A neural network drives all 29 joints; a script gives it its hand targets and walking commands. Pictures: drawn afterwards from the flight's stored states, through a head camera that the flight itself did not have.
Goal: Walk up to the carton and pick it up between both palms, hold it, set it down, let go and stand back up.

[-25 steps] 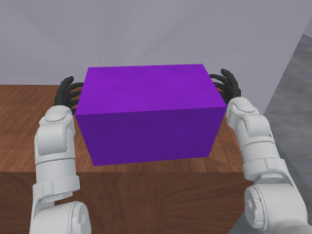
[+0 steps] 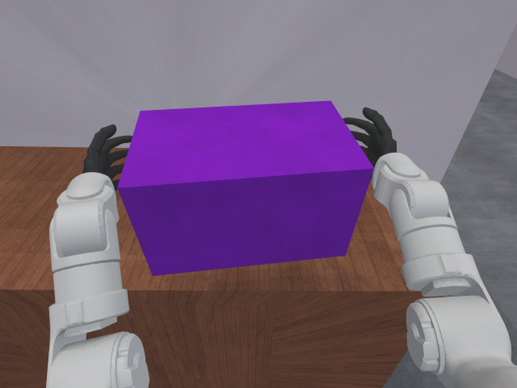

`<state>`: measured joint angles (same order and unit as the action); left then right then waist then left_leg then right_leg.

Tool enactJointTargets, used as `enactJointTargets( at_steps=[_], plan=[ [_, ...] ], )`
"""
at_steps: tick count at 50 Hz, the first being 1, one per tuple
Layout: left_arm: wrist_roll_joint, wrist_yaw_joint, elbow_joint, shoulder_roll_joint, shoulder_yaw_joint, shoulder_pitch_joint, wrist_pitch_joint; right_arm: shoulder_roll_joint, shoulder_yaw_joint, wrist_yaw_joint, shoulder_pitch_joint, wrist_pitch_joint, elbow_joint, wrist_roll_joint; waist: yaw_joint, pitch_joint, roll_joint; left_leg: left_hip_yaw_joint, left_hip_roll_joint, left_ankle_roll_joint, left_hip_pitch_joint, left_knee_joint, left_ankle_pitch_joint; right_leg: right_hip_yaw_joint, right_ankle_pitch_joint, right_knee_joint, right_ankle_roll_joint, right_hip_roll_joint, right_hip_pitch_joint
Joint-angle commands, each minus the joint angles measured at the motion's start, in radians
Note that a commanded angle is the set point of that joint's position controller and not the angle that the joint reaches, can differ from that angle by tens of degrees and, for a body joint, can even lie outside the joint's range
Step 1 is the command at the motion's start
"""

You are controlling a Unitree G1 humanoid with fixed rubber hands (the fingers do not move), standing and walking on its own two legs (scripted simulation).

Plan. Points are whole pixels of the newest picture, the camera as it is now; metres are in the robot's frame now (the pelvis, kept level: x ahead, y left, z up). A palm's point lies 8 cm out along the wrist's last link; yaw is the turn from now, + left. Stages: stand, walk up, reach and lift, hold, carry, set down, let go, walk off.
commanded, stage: hold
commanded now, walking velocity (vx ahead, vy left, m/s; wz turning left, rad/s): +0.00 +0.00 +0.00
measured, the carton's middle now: (245, 184) +0.40 +0.00 +0.17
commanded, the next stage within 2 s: none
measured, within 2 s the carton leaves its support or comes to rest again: neither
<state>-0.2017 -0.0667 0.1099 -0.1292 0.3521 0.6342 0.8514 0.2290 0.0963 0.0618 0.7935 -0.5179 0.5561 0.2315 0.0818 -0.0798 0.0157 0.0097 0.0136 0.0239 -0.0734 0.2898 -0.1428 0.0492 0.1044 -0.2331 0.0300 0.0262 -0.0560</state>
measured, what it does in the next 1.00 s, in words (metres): stands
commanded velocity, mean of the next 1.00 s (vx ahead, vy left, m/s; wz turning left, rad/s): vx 0.00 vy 0.00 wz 0.00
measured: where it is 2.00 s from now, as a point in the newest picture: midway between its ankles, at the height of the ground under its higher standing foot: outside the picture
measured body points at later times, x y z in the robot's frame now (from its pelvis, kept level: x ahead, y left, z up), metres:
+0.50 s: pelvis +0.00 -0.01 +0.00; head -0.06 +0.01 +0.45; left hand +0.37 +0.20 +0.22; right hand +0.38 -0.21 +0.24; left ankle +0.01 +0.10 -0.75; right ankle +0.02 -0.10 -0.75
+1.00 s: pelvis +0.00 -0.01 +0.00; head -0.06 +0.01 +0.45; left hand +0.37 +0.20 +0.23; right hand +0.38 -0.20 +0.25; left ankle +0.01 +0.10 -0.75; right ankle +0.02 -0.10 -0.75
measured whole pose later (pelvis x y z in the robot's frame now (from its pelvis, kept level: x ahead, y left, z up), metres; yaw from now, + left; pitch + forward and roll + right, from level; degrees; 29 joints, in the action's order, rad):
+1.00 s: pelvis +0.00 -0.01 +0.00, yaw +0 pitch -4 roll +0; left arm -0.21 -0.09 0.09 -0.14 0.36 0.64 0.87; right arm 0.22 0.09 0.08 0.80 -0.56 0.51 0.23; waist 0.09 -0.09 0.03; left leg 0.00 0.01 0.01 -0.07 0.29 -0.15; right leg 0.04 0.11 -0.24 0.04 0.04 -0.06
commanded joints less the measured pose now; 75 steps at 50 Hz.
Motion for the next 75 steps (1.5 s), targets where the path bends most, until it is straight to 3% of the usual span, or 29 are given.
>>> enactJointTargets(
  at_steps=[1,4,5,9,12,15,19,21,22,28,35,40,44,50,53,58,59,60,63,70,74,75],
  plan=[
    [0.199,-0.163,-0.181,0.393,-0.387,0.687,-0.07,-0.461,-0.278,-0.158,0.655,0.039,-0.305,0.128,-0.003,-0.334,-0.011,-0.015,-0.004,-0.024,0.044,-0.03,0.156,-0.04,-0.137,-0.004,-0.019,0.01,0.144],
    [0.204,-0.158,-0.202,0.402,-0.399,0.695,-0.07,-0.455,-0.284,-0.155,0.677,0.044,-0.35,0.138,-0.003,-0.361,-0.018,-0.019,-0.01,-0.033,0.057,-0.016,0.198,-0.038,-0.162,-0.011,-0.016,0.018,0.148],
    [0.203,-0.155,-0.213,0.403,-0.393,0.695,-0.071,-0.46,-0.296,-0.154,0.677,0.041,-0.347,0.139,-0.017,-0.355,-0.011,-0.02,-0.008,-0.032,0.057,-0.014,0.208,-0.039,-0.167,-0.013,-0.02,0.021,0.15],
    [0.223,-0.148,-0.283,0.408,-0.434,0.67,-0.058,-0.453,-0.319,-0.147,0.632,0.029,-0.399,0.176,0.004,-0.406,-0.045,-0.023,-0.004,-0.047,0.105,0.02,0.315,-0.045,-0.27,-0.026,-0.015,0.024,0.164],
    [0.212,-0.156,-0.294,0.385,-0.417,0.665,-0.044,-0.441,-0.303,-0.14,0.602,0.014,-0.382,0.173,0.01,-0.372,-0.068,-0.015,0.003,-0.053,0.079,0.009,0.251,-0.047,-0.237,-0.019,-0.018,0.013,0.173],
    [0.198,-0.168,-0.267,0.356,-0.386,0.636,-0.038,-0.445,-0.308,-0.13,0.592,0.001,-0.364,0.16,0.0,-0.331,-0.024,-0.008,0.006,-0.03,0.043,-0.015,0.193,-0.057,-0.239,-0.018,-0.026,0.005,0.186],
    [0.199,-0.181,-0.277,0.346,-0.389,0.655,-0.046,-0.462,-0.313,-0.115,0.603,-0.002,-0.396,0.169,0.006,-0.337,-0.034,-0.013,0.012,-0.029,0.022,-0.016,0.182,-0.062,-0.277,-0.028,-0.033,-0.005,0.21],
    [0.197,-0.182,-0.277,0.357,-0.404,0.65,-0.044,-0.457,-0.308,-0.111,0.59,-0.005,-0.389,0.165,0.019,-0.321,-0.058,-0.01,0.014,-0.039,0.021,-0.015,0.188,-0.051,-0.257,-0.028,-0.028,-0.003,0.198],
    [0.192,-0.184,-0.268,0.349,-0.391,0.664,-0.043,-0.461,-0.301,-0.113,0.595,-0.009,-0.38,0.16,0.01,-0.308,-0.058,-0.008,0.014,-0.034,0.016,-0.018,0.171,-0.059,-0.233,-0.023,-0.027,-0.002,0.184],
    [0.209,-0.189,-0.261,0.349,-0.397,0.675,-0.052,-0.469,-0.297,-0.113,0.606,-0.008,-0.399,0.147,0.01,-0.328,-0.033,-0.008,0.015,-0.025,0.007,-0.022,0.15,-0.057,-0.209,-0.022,-0.026,-0.004,0.184],
    [0.208,-0.187,-0.179,0.367,-0.386,0.718,-0.064,-0.48,-0.269,-0.131,0.658,0.004,-0.361,0.104,0.008,-0.323,-0.022,-0.009,0.001,-0.016,-0.016,-0.047,0.052,-0.05,-0.076,-0.009,-0.019,-0.005,0.138],
    [0.214,-0.185,-0.197,0.371,-0.386,0.721,-0.066,-0.487,-0.293,-0.129,0.664,0.005,-0.361,0.124,0.007,-0.366,-0.001,-0.014,0.006,-0.017,0.016,-0.027,0.116,-0.053,-0.155,-0.015,-0.026,-0.002,0.165],
    [0.21,-0.181,-0.204,0.384,-0.408,0.725,-0.063,-0.465,-0.281,-0.135,0.649,0.004,-0.326,0.134,0.01,-0.352,-0.056,-0.018,-0.007,-0.034,0.023,-0.024,0.145,-0.044,-0.128,-0.021,-0.012,0.007,0.158],
    [0.196,-0.179,-0.235,0.371,-0.394,0.702,-0.049,-0.45,-0.276,-0.136,0.613,0.002,-0.317,0.149,0.015,-0.335,-0.075,-0.013,-0.002,-0.05,0.049,-0.011,0.2,-0.045,-0.184,-0.016,-0.011,0.008,0.164],
    [0.193,-0.177,-0.242,0.371,-0.383,0.66,-0.041,-0.435,-0.3,-0.133,0.617,0.001,-0.351,0.168,0.0,-0.337,-0.049,-0.02,-0.001,-0.056,0.068,-0.004,0.248,-0.039,-0.214,-0.018,-0.013,0.016,0.163],
    [0.202,-0.179,-0.262,0.361,-0.403,0.682,-0.043,-0.439,-0.283,-0.127,0.604,-0.003,-0.355,0.155,0.029,-0.329,-0.058,-0.017,-0.002,-0.048,0.059,-0.003,0.209,-0.044,-0.2,-0.013,-0.015,0.008,0.157],
    [0.205,-0.179,-0.26,0.362,-0.392,0.681,-0.048,-0.448,-0.291,-0.128,0.635,0.002,-0.387,0.158,0.007,-0.337,-0.042,-0.019,-0.001,-0.041,0.042,-0.008,0.202,-0.041,-0.198,-0.016,-0.014,0.011,0.16],
    [0.207,-0.179,-0.243,0.358,-0.388,0.687,-0.051,-0.455,-0.282,-0.126,0.622,0.001,-0.372,0.15,0.017,-0.32,-0.041,-0.016,0.001,-0.036,0.034,-0.01,0.193,-0.046,-0.2,-0.019,-0.018,0.004,0.166],
    [0.196,-0.182,-0.221,0.351,-0.376,0.68,-0.052,-0.465,-0.293,-0.123,0.622,-0.002,-0.376,0.143,0.006,-0.308,-0.011,-0.015,0.007,-0.023,0.025,-0.024,0.16,-0.05,-0.208,-0.013,-0.026,0.002,0.163],
    [0.201,-0.182,-0.204,0.371,-0.397,0.726,-0.061,-0.479,-0.279,-0.124,0.65,0.001,-0.342,0.123,0.009,-0.323,-0.051,-0.011,0.004,-0.027,0.003,-0.028,0.109,-0.047,-0.134,-0.014,-0.017,-0.001,0.14],
    [0.205,-0.185,-0.176,0.36,-0.382,0.72,-0.065,-0.485,-0.296,-0.128,0.679,0.007,-0.37,0.132,-0.006,-0.371,-0.002,-0.008,0.009,-0.01,0.0,-0.03,0.095,-0.055,-0.147,-0.019,-0.026,-0.005,0.174],
    [0.206,-0.184,-0.183,0.366,-0.389,0.722,-0.065,-0.487,-0.295,-0.127,0.667,0.004,-0.353,0.142,0.0,-0.361,-0.026,-0.008,0.01,-0.015,0.002,-0.03,0.101,-0.055,-0.151,-0.025,-0.026,-0.005,0.169]
  ],
)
